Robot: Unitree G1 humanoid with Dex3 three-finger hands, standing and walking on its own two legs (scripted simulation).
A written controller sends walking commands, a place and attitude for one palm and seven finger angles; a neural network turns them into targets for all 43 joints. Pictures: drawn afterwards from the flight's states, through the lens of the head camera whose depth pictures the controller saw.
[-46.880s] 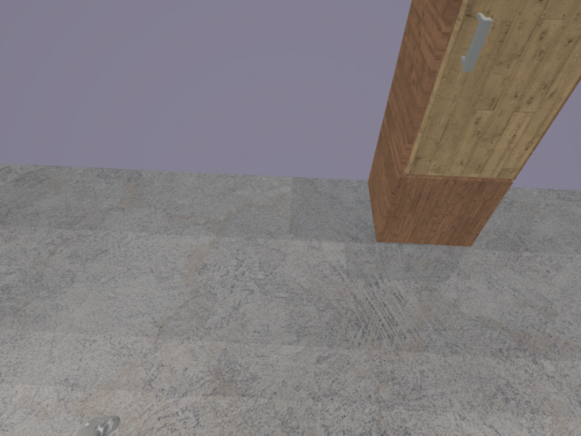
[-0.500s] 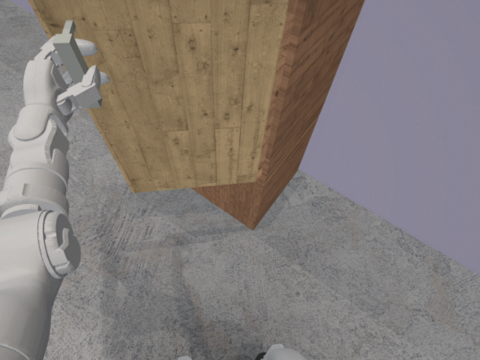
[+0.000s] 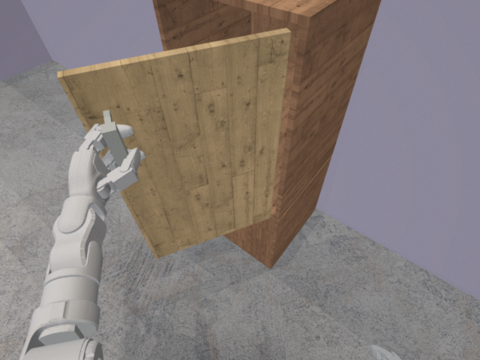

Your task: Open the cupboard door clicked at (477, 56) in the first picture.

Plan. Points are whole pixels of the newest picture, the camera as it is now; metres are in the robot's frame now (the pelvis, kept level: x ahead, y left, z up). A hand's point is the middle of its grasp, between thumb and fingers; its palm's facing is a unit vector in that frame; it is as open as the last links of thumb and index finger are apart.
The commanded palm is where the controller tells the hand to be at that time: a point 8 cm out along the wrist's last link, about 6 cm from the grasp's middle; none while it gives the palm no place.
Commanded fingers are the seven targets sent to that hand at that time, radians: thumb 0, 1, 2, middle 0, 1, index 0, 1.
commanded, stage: pull the door open along its arc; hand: left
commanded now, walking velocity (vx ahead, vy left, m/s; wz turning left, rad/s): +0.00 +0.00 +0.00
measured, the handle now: (119, 147) +0.44 +0.21 +0.13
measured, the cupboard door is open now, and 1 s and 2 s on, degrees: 60 88 88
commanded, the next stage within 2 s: open thumb and fingers to let go in 0.60 s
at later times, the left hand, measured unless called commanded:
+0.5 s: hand (184, 216) +0.29 +0.08 +0.14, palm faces +0.45 -0.89 +0.03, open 6.4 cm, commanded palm +0.22 +0.12 +0.13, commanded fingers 0.00 0.90 0.90 -0.40 -1.35 -0.40 -1.35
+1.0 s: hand (194, 224) +0.28 +0.07 +0.13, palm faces +0.44 -0.90 -0.01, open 8.0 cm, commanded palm +0.24 +0.10 +0.13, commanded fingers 0.00 -0.22 0.42 -0.32 -1.23 -0.32 -1.23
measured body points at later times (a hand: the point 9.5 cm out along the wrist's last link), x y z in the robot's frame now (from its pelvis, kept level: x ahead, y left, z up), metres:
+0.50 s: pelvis +0.00 -0.03 +0.01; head -0.02 -0.05 +0.46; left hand +0.27 +0.13 +0.14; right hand +0.20 -0.22 -0.08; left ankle -0.05 +0.11 -0.73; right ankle -0.01 -0.12 -0.73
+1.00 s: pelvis -0.03 -0.03 +0.01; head -0.04 -0.05 +0.46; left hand +0.25 +0.11 +0.14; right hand +0.19 -0.21 -0.09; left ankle -0.05 +0.11 -0.73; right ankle -0.01 -0.12 -0.73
